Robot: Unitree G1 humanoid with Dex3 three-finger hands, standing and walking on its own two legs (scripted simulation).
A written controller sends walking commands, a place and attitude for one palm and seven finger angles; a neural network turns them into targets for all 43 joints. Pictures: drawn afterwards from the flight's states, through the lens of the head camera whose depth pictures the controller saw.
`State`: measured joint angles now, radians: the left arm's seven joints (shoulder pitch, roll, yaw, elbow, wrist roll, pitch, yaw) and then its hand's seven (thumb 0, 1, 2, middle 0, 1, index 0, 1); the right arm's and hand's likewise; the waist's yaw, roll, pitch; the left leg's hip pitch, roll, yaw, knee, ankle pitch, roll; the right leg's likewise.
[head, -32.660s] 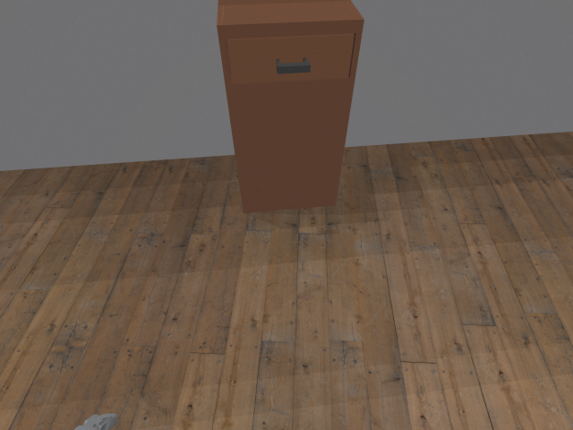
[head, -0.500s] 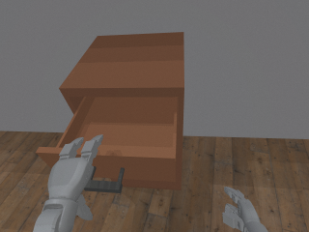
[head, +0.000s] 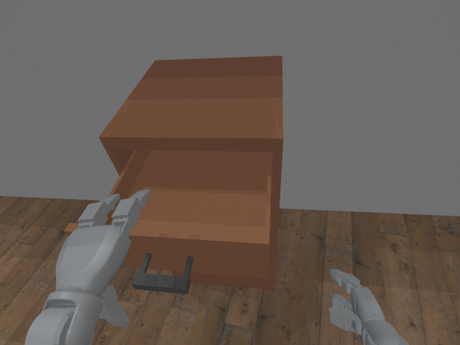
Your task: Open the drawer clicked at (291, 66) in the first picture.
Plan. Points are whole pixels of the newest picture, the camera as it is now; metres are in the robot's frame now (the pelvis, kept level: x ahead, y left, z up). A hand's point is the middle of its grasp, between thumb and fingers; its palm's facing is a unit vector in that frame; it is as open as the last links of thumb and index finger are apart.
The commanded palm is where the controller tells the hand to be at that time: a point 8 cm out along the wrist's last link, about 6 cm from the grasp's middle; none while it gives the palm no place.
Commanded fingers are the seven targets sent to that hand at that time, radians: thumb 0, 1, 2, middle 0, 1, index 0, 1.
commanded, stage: draw the hand back to the body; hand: left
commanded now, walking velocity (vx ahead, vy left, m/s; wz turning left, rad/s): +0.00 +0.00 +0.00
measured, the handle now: (164, 271) +0.26 +0.18 -0.03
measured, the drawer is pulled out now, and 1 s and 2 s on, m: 0.24 0.24 0.24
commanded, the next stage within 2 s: step back with the hand held close in 1.64 s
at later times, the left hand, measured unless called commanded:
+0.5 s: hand (97, 275) +0.18 +0.22 +0.11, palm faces +0.06 -0.14 -0.99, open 16.2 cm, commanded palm +0.15 +0.22 +0.17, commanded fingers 0.00 -0.50 0.30 -0.15 -0.30 -0.15 -0.30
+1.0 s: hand (94, 250) +0.19 +0.21 +0.16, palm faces +0.34 -0.87 -0.35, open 14.3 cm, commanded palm +0.13 +0.26 +0.18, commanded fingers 0.00 0.17 0.58 -0.17 -0.30 -0.17 -0.30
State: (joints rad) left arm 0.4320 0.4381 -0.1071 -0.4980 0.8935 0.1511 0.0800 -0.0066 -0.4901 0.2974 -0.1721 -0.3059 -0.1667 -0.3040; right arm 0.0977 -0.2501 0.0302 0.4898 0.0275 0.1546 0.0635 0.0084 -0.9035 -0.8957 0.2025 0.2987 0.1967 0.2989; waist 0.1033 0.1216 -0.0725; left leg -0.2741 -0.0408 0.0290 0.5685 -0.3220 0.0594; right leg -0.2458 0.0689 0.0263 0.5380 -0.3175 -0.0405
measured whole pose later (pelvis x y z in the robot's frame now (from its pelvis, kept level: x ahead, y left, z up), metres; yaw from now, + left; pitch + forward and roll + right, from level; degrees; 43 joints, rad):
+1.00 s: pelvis +0.00 -0.01 +0.01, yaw +2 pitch -2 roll -1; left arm 0.53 0.31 0.20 -0.52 -0.06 -0.10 0.11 -0.01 -0.16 0.44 -0.18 -0.30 -0.17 -0.30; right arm 0.20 -0.20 0.04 0.61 0.02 -0.10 -0.05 0.01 -0.90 -0.90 0.21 0.30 0.20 0.30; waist 0.03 0.06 0.01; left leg -0.16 -0.05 -0.02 0.48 -0.29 0.05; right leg -0.11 0.06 -0.01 0.43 -0.28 -0.05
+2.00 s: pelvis -0.01 -0.01 +0.01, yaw +3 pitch +2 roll -1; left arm 0.63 0.37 0.33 -0.54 -0.06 -0.16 0.10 0.01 0.89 0.90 -0.21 -0.30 -0.20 -0.30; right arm 0.16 -0.25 -0.02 0.57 0.03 0.00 -0.05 0.01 -0.90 -0.90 0.21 0.30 0.20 0.30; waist 0.00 0.06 0.01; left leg -0.27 -0.04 -0.02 0.47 -0.24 0.05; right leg -0.21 0.07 -0.02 0.40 -0.23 -0.05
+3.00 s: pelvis -0.10 -0.01 +0.00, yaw +4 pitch +3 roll +0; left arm 0.63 0.41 0.38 -0.65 -0.03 -0.23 0.15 0.01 0.89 0.90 -0.22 -0.31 -0.21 -0.30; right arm 0.19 -0.19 -0.01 0.60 0.00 -0.02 -0.05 0.01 -0.90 -0.90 0.21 0.30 0.20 0.30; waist -0.05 -0.08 0.01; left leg -0.46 -0.03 -0.01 0.83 -0.47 0.00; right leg -0.44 0.01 -0.03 0.56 -0.17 -0.04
